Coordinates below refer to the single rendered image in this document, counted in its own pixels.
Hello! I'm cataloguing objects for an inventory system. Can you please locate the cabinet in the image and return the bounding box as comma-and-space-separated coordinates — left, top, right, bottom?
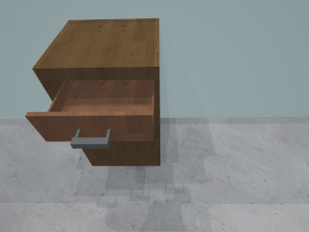
32, 18, 160, 166

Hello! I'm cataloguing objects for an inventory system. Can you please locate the drawer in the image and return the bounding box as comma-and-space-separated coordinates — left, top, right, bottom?
25, 79, 155, 142

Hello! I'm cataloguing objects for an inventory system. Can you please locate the handle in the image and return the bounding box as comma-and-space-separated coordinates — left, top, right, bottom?
70, 129, 111, 149

